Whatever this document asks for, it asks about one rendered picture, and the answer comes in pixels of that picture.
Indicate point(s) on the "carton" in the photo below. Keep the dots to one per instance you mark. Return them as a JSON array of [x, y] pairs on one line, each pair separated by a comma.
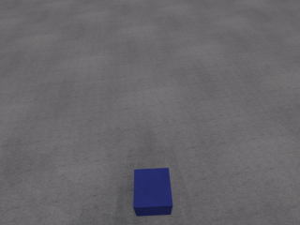
[[152, 192]]

